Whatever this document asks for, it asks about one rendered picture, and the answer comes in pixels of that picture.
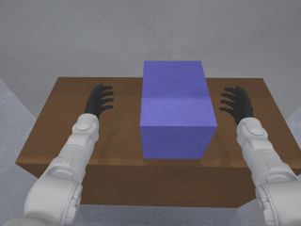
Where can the carton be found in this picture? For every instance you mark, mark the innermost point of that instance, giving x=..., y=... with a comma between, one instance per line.
x=177, y=119

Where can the right robot forearm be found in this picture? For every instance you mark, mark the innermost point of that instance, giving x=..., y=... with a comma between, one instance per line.
x=260, y=156

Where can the right robot hand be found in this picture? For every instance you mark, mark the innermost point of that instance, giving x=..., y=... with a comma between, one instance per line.
x=242, y=105

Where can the left robot forearm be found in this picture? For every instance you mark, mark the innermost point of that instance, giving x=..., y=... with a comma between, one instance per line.
x=73, y=158

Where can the robot right upper arm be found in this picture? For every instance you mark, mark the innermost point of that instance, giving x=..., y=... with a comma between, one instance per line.
x=279, y=203

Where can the pedestal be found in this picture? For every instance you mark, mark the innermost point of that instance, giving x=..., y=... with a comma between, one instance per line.
x=118, y=174

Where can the robot left upper arm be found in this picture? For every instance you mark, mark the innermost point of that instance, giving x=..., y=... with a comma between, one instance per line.
x=54, y=202

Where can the left robot hand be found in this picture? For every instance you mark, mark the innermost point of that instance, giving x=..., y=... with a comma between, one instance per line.
x=95, y=100

